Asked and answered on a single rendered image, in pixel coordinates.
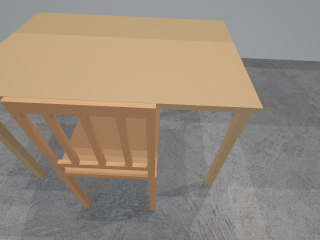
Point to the table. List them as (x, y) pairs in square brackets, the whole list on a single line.
[(177, 64)]

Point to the chair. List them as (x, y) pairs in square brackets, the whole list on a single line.
[(118, 140)]

